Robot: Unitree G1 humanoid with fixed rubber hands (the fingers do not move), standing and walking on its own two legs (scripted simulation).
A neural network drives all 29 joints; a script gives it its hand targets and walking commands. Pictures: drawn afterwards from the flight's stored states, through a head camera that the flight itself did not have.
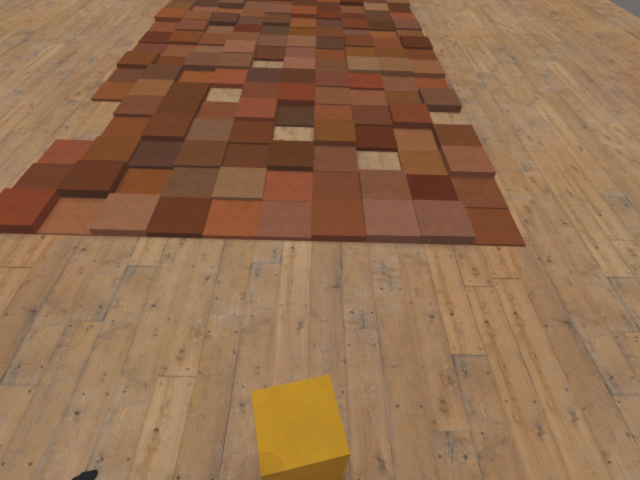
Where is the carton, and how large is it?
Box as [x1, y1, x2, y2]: [251, 375, 349, 479]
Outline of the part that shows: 329,375 324,375 251,391 262,479 342,478 349,456 349,451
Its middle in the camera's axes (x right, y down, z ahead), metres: -0.05 +0.52 +1.06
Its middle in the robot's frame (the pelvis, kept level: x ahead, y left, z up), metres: +0.39 +0.04 -0.66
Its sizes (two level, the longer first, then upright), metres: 0.210 0.200 0.250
